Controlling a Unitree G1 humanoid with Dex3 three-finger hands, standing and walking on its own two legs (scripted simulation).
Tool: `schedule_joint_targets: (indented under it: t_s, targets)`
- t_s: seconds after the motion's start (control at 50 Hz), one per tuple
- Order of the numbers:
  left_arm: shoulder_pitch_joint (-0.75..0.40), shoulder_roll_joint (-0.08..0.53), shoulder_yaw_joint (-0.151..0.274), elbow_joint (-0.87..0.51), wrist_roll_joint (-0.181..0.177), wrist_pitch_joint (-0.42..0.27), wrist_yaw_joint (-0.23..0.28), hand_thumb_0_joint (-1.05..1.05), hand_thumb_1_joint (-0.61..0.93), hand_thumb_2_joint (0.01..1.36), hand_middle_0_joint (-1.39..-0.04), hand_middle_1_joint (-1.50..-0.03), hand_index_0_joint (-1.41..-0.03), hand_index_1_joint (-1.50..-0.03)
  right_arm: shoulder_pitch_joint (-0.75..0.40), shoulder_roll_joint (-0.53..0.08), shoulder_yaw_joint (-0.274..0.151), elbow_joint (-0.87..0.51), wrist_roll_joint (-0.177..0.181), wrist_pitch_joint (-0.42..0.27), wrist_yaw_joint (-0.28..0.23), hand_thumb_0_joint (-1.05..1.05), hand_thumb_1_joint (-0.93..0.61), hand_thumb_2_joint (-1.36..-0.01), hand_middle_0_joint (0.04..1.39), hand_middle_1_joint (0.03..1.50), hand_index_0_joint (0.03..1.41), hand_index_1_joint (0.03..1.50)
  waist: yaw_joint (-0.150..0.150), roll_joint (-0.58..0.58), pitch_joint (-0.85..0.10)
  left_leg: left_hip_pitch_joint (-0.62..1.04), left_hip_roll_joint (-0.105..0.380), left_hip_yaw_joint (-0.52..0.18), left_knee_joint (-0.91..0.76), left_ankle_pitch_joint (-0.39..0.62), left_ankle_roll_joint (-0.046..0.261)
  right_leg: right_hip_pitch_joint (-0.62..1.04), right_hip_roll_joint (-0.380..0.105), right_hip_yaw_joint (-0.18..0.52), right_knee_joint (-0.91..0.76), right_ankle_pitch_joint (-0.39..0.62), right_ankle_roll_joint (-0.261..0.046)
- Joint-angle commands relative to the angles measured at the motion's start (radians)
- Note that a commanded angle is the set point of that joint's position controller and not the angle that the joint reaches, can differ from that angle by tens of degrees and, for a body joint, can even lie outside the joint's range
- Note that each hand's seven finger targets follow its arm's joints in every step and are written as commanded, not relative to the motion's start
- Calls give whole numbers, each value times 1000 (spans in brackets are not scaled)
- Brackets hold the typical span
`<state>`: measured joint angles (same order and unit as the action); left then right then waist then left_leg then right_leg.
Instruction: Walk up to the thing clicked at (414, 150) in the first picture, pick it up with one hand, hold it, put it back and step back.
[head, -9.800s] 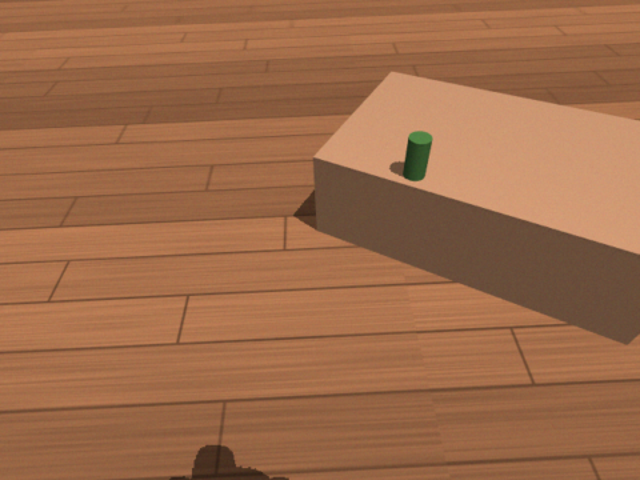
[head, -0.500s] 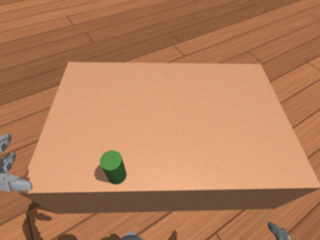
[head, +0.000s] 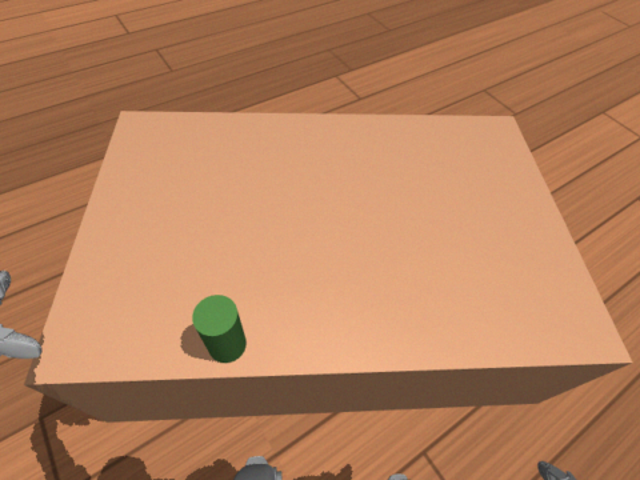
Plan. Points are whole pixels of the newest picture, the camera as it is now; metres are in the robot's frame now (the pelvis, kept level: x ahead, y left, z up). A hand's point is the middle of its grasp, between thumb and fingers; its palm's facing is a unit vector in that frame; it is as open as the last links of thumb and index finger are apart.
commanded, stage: go down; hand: left
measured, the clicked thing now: (221, 330) +0.41 +0.19 -0.26
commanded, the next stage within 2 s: none
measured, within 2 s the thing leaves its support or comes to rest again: neither
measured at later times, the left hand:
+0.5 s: hand (4, 293) +0.35 +0.39 +0.02, palm faces +0.18 -0.98 -0.11, open 17.2 cm
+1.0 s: hand (4, 291) +0.35 +0.39 +0.02, palm faces +0.17 -0.98 -0.09, open 17.3 cm
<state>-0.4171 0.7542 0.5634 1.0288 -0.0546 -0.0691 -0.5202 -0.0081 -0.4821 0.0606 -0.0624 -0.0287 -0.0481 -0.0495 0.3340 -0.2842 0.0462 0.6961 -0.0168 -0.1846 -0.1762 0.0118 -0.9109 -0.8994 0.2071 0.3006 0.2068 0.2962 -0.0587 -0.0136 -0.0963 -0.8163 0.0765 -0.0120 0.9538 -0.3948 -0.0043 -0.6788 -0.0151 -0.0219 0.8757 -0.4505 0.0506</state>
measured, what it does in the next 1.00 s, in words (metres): stands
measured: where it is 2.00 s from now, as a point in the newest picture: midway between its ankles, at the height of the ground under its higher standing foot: outside the picture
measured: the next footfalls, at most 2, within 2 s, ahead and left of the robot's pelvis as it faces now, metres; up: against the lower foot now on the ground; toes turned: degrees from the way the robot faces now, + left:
none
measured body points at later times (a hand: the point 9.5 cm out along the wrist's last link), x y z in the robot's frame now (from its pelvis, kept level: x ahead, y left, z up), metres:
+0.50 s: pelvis +0.00 +0.00 -0.01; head +0.09 +0.05 +0.43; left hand +0.33 +0.44 +0.03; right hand +0.09 -0.28 -0.09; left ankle +0.04 +0.12 -0.69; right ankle -0.02 -0.16 -0.69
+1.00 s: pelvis +0.00 +0.01 -0.01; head +0.10 +0.06 +0.42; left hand +0.34 +0.44 +0.03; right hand +0.08 -0.27 -0.10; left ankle +0.04 +0.12 -0.69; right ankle -0.02 -0.16 -0.69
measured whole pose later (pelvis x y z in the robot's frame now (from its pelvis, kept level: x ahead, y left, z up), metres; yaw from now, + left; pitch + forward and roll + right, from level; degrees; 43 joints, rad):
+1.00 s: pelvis +0.00 +0.01 -0.01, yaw +0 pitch +17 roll -5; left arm -0.49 0.80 0.62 1.07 -0.08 -0.14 -0.57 -0.01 -0.51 0.05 -0.07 -0.04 -0.05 -0.06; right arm 0.32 -0.29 0.05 0.70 -0.03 -0.16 -0.16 0.01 -0.91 -0.90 0.21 0.30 0.21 0.30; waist -0.07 -0.02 -0.10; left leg -0.92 0.08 -0.02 1.03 -0.42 0.01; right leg -0.76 -0.01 -0.03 0.93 -0.47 0.06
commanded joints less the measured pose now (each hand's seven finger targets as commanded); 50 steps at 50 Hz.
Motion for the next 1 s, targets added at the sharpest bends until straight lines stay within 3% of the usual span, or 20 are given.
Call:
schedule_joint_targets:
  t_s: [0.0, 0.06, 0.18, 0.34, 0.48, 0.54, 0.58, 0.74, 0.78, 0.82, 0.88, 0.9, 0.98]
  targets:
    - [-264, 394, 76, -185, -27, -62, -3, 0, -565, 68, -78, -51, -44, -82, 61, -202, -78, -94, 0, -33, -19, 0, -912, -906, 200, 300, 200, 300, 21, 187, -310, 371, -25, -30, -127, 268, 9, -24, 45, -41, -91, 212, -63]
    - [-271, 408, 84, -180, -32, -71, -6, 0, -471, 52, -64, -29, -43, -44, 60, -197, -72, -95, 1, -31, -19, 0, -903, -903, 200, 300, 200, 300, 22, 185, -298, 346, -29, -22, -119, 258, 11, -17, 42, -34, -91, 213, -62]
    - [-278, 412, 89, -158, -36, -77, -21, 0, -500, 49, -69, -29, -45, -48, 69, -205, -74, -89, -2, -23, -21, 0, -908, -905, 200, 300, 200, 300, 10, 175, -326, 363, -32, -16, -95, 311, 18, -21, 39, -30, -89, 258, -58]
    - [-326, 434, 88, -164, -33, -91, -25, 0, -485, 43, -68, -25, -47, -40, 60, -205, -68, -98, -5, -25, -16, 0, -903, -903, 200, 300, 200, 300, 10, 208, -316, 345, -26, -29, -106, 244, 10, -48, 43, -37, -74, 201, -65]
    - [-333, 431, 90, -146, -40, -94, -39, 0, -507, 46, -72, -34, -49, -52, 79, -214, -74, -78, -9, -16, -17, 0, -906, -904, 200, 300, 200, 300, -1, 208, -346, 369, -23, -32, -78, 314, 12, -72, 43, -40, -63, 236, -62]
    - [-335, 462, 107, -156, -40, -102, -35, 0, -495, 47, -68, -32, -46, -48, 63, -208, -65, -95, -7, -18, -16, 0, -904, -903, 200, 300, 200, 300, 15, 200, -335, 339, -27, -28, -86, 268, 13, -56, 43, -38, -69, 213, -64]
    - [-352, 463, 107, -157, -42, -105, -35, 0, -497, 46, -72, -35, -48, -52, 73, -208, -67, -89, -8, -15, -16, 0, -904, -903, 200, 300, 200, 300, 8, 194, -331, 327, -30, -23, -81, 247, 14, -51, 41, -33, -73, 203, -63]
    - [-351, 479, 125, -145, -44, -118, -43, 0, -500, 53, -68, -37, -45, -55, 78, -211, -64, -84, -13, -15, -14, 0, -908, -905, 200, 300, 200, 300, 16, 222, -367, 343, -23, -40, -68, 302, 10, -71, 43, -42, -47, 223, -65]
    - [-325, 451, 117, -106, -49, -115, -52, 0, -523, 44, -73, -38, -50, -56, 81, -215, -68, -79, -14, -12, -15, 0, -909, -905, 199, 300, 200, 300, 2, 203, -354, 339, -22, -37, -59, 307, 13, -80, 44, -43, -49, 228, -63]
    - [-324, 442, 107, -137, -52, -122, -50, 0, -513, 44, -74, -36, -50, -54, 78, -215, -69, -85, -13, -11, -13, 0, -908, -904, 200, 300, 200, 300, 10, 198, -344, 327, -26, -29, -57, 304, 14, -77, 41, -37, -50, 233, -63]
    - [-325, 466, 134, -148, -58, -129, -51, 0, -544, 43, -74, -42, -51, -60, 85, -214, -70, -73, -13, -9, -12, 0, -913, -906, 199, 300, 200, 300, 13, 208, -378, 341, -25, -34, -47, 328, 13, -76, 43, -41, -43, 245, -61]
    - [-307, 434, 118, -133, -61, -127, -53, 0, -535, 50, -73, -43, -49, -62, 87, -217, -73, -71, -13, -10, -9, 0, -914, -906, 200, 300, 200, 300, 12, 215, -368, 355, -20, -43, -58, 340, 8, -94, 45, -48, -32, 239, -64]
    - [-328, 443, 130, -170, -64, -140, -48, 0, -524, 52, -68, -42, -46, -59, 79, -218, -77, -67, -13, -10, -11, 0, -910, -905, 200, 300, 200, 300, 17, 231, -357, 355, -13, -57, -74, 296, 2, -113, 47, -52, -27, 201, -65]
